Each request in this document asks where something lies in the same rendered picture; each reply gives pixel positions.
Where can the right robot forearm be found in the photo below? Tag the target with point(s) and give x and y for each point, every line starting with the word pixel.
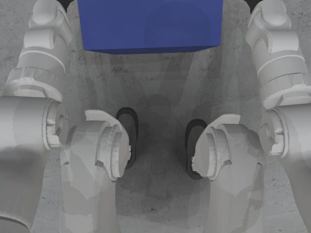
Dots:
pixel 279 62

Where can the right robot thigh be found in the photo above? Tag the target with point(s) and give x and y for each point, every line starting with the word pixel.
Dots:
pixel 237 196

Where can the left robot upper arm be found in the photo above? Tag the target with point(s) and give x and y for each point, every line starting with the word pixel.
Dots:
pixel 30 128

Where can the carton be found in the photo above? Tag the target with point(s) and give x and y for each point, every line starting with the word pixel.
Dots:
pixel 150 26

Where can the robot left shin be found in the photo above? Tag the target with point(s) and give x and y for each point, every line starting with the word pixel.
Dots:
pixel 93 115

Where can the robot right hand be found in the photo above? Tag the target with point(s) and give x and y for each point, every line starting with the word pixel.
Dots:
pixel 252 4

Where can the robot left hand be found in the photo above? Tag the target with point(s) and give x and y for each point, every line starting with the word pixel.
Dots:
pixel 65 3

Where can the right robot upper arm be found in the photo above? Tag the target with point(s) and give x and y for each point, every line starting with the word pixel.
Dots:
pixel 285 132

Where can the left robot forearm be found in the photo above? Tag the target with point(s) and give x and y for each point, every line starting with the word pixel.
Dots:
pixel 44 55

